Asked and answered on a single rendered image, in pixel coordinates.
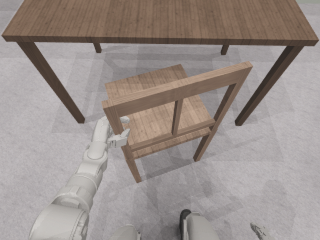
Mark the robot left upper arm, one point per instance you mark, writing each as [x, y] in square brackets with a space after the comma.
[58, 222]

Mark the left robot hand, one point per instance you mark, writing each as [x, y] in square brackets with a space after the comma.
[103, 131]

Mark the robot right shin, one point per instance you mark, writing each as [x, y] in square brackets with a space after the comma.
[193, 214]

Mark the right robot foot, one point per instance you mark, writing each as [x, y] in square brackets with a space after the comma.
[183, 216]

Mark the right robot hand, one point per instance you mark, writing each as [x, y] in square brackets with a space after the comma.
[261, 231]

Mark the left robot forearm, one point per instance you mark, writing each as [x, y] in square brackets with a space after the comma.
[84, 182]

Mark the chair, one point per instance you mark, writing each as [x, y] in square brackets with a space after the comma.
[165, 109]

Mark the table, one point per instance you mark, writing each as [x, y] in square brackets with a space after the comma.
[181, 22]

